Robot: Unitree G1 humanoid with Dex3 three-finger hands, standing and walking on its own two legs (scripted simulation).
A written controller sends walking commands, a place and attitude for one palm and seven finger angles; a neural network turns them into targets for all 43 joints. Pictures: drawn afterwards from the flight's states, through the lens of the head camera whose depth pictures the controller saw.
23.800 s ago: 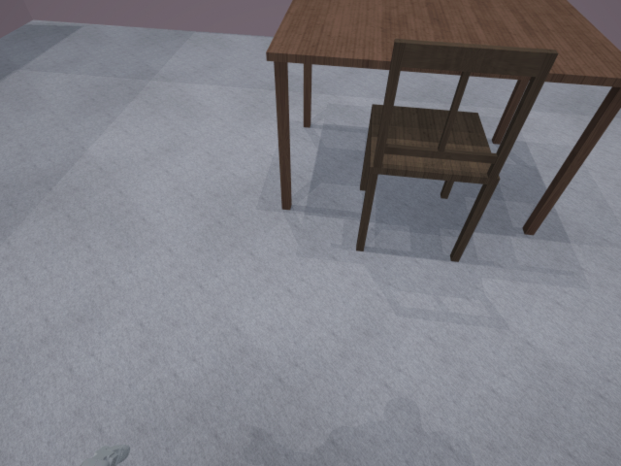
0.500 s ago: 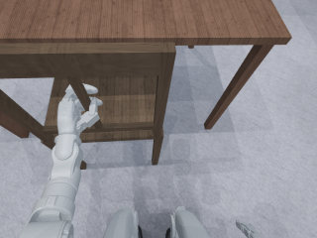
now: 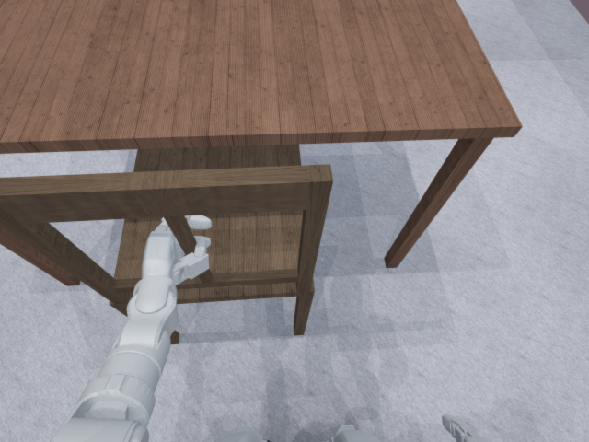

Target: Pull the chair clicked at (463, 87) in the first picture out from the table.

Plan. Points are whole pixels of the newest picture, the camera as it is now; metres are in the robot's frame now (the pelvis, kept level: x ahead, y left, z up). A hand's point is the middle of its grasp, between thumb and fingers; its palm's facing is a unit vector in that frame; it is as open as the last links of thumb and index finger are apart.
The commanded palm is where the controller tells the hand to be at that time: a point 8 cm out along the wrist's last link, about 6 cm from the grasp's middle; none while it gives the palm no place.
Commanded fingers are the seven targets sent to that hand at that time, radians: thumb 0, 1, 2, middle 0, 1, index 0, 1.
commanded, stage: step backward, pulling the chair out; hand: left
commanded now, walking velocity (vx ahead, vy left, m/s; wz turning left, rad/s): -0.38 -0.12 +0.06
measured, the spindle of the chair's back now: (192, 250) +0.40 +0.17 -0.08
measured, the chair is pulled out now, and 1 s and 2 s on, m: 0.01 0.12 0.30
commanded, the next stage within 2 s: none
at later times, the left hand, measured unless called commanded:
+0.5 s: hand (209, 275) +0.35 +0.13 -0.05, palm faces -0.01 -0.99 -0.15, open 5.0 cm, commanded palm +0.32 +0.18 -0.04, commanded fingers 0.00 0.90 0.90 -0.50 -1.45 -0.50 -1.45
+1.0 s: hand (209, 328) +0.27 +0.12 -0.05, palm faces +0.06 -0.98 -0.19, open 5.2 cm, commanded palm +0.24 +0.17 -0.05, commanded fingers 0.00 0.90 0.90 -0.50 -1.45 -0.50 -1.45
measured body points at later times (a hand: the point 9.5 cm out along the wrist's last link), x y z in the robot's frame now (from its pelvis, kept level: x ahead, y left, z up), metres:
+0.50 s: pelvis -0.02 +0.01 +0.02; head +0.08 +0.00 +0.46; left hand +0.34 +0.18 -0.03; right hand +0.05 -0.29 -0.10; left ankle -0.02 +0.11 -0.71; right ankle -0.05 -0.11 -0.71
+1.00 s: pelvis -0.10 -0.03 +0.02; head +0.01 -0.05 +0.45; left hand +0.26 +0.17 -0.03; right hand -0.02 -0.25 -0.13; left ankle -0.02 +0.11 -0.71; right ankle -0.11 -0.15 -0.72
